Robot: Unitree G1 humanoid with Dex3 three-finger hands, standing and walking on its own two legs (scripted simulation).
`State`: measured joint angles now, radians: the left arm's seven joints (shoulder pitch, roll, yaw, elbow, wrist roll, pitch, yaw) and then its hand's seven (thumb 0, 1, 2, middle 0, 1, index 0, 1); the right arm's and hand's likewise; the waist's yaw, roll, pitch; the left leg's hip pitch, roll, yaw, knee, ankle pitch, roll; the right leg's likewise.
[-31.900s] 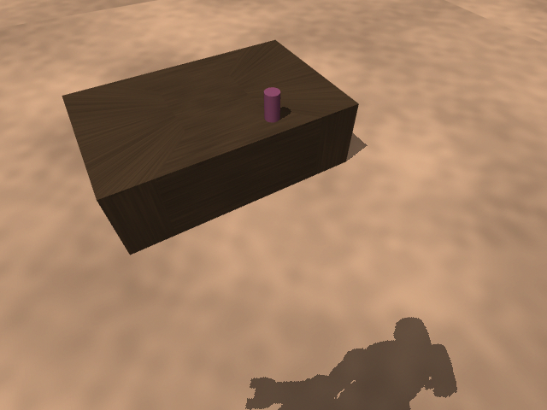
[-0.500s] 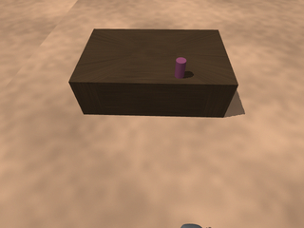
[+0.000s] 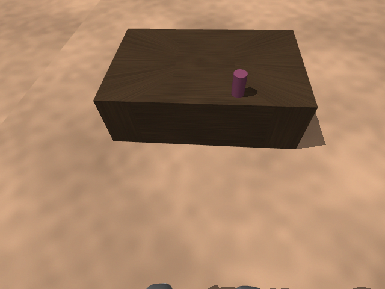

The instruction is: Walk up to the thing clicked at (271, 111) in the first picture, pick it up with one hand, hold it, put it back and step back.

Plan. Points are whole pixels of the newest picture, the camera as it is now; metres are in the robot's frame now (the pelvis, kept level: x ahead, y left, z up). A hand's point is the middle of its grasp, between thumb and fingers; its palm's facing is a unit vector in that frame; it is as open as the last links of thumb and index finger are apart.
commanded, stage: step back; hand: right
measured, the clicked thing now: (239, 83) +1.07 -0.23 -0.34
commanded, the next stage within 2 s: stand in 0.24 s
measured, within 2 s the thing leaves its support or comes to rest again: neither
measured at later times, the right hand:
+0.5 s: hand out of the picture +0.13 -0.22 -0.13, palm faces -0.01 +0.94 -0.33, open 7.4 cm
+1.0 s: hand out of the picture +0.06 -0.23 -0.14, palm faces +0.01 +0.95 -0.33, open 7.4 cm
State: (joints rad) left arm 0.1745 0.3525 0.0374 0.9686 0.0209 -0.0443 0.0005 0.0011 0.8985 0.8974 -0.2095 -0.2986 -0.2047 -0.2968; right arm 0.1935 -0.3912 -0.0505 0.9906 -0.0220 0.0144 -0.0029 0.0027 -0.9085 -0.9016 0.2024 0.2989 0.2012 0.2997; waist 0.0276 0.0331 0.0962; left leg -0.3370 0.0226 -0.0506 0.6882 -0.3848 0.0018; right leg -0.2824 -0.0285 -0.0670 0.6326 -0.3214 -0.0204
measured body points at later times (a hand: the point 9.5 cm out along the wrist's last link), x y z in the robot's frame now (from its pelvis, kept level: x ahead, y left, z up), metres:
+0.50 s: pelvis +0.02 +0.03 +0.02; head +0.03 +0.03 +0.47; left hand +0.11 +0.32 -0.12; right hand +0.13 -0.27 -0.11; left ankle +0.03 +0.15 -0.73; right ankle +0.01 -0.11 -0.73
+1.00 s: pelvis +0.00 +0.02 +0.02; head +0.01 +0.02 +0.47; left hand +0.08 +0.32 -0.11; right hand +0.06 -0.28 -0.11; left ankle +0.03 +0.15 -0.73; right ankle +0.01 -0.11 -0.73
